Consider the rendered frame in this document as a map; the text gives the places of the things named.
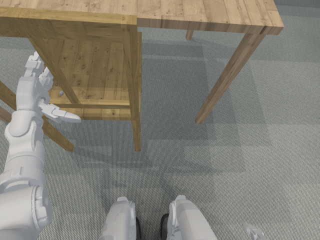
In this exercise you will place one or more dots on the right robot thigh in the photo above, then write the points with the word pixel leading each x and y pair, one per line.
pixel 185 215

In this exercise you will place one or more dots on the robot left hand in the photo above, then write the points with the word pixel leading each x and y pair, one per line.
pixel 31 89

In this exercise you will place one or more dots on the robot left forearm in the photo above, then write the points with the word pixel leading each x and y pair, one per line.
pixel 25 162

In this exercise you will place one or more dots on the robot right hand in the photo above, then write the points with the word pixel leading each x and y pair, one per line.
pixel 254 232

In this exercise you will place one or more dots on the left robot thigh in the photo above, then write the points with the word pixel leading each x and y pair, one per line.
pixel 121 216

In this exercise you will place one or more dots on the robot thigh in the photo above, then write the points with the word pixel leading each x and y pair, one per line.
pixel 185 215
pixel 121 216

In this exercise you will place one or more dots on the table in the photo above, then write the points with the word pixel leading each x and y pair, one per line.
pixel 255 18

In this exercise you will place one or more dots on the robot left upper arm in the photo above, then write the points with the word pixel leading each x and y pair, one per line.
pixel 24 213

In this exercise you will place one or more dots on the chair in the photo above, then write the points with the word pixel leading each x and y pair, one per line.
pixel 95 59

